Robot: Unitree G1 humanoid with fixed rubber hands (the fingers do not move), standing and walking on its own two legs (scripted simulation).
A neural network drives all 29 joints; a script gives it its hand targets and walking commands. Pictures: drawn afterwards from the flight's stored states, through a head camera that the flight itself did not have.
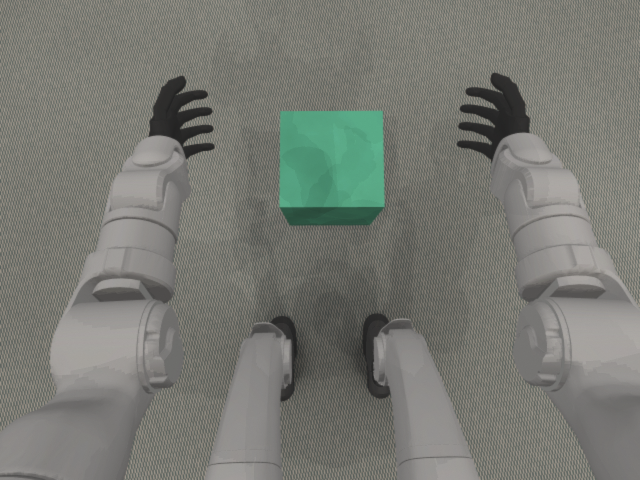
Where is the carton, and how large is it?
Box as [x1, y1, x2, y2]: [279, 111, 384, 224]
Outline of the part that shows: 280,111 279,206 289,224 369,224 384,206 382,111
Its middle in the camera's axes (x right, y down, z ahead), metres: +0.02 -0.16 +0.91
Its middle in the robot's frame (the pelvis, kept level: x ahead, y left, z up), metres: +0.57 -0.01 -0.54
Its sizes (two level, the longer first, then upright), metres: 0.210 0.200 0.250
